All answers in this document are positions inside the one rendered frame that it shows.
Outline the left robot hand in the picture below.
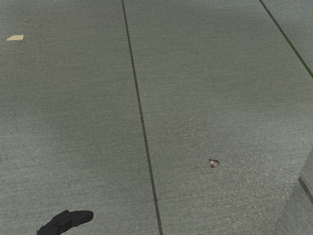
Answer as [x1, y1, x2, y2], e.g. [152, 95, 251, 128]
[36, 210, 94, 235]

